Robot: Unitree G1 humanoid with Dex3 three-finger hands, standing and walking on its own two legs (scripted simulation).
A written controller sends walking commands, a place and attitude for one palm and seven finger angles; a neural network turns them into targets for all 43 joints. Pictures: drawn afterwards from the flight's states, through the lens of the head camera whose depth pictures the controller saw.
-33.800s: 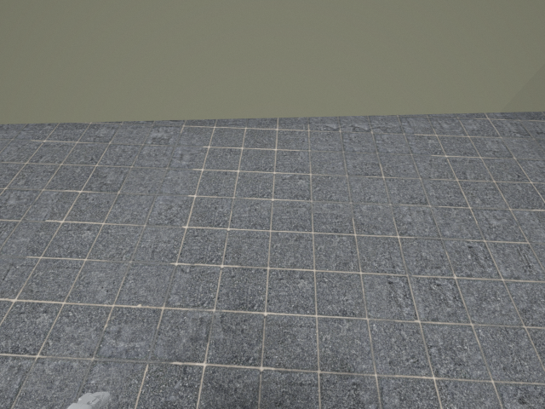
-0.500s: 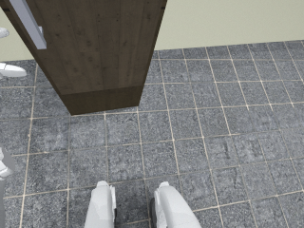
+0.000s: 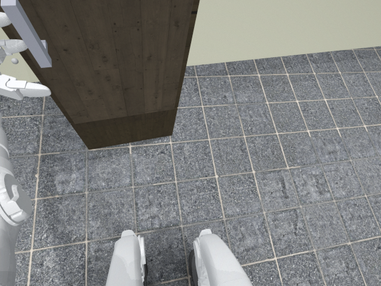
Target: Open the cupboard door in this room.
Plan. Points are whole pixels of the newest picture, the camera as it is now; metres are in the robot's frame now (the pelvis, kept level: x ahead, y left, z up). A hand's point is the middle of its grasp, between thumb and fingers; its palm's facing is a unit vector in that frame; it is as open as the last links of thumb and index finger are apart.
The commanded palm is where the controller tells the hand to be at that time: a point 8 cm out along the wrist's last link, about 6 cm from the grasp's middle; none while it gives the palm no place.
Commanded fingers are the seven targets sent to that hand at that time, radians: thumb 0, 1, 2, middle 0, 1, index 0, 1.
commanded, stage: slide the fingers in behind the handle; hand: left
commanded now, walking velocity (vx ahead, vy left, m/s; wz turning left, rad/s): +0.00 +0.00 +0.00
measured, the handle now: (30, 28) +0.59 +0.26 +0.07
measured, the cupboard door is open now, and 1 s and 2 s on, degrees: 0 0 0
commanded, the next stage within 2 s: close the thumb around the handle in 1.14 s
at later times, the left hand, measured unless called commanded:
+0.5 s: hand (33, 58) +0.53 +0.25 +0.06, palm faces +0.17 -0.99 +0.01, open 14.0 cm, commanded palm +0.51 +0.27 +0.06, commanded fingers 0.00 -0.50 0.30 -0.30 -1.20 -0.30 -1.20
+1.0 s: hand (50, 55) +0.54 +0.23 +0.06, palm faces +0.18 -0.98 -0.01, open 14.0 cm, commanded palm +0.52 +0.25 +0.06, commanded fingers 0.00 -0.50 0.30 -0.30 -1.20 -0.30 -1.20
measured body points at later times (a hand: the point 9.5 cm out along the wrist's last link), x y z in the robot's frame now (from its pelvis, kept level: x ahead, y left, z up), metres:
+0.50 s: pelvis +0.01 +0.00 +0.00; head +0.17 +0.04 +0.42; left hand +0.52 +0.31 +0.06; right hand +0.02 -0.27 -0.10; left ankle +0.04 +0.11 -0.62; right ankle +0.02 -0.14 -0.62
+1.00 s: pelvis +0.01 +0.00 +0.00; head +0.17 +0.03 +0.42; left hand +0.53 +0.28 +0.06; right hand +0.01 -0.26 -0.10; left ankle +0.04 +0.11 -0.62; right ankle +0.02 -0.14 -0.62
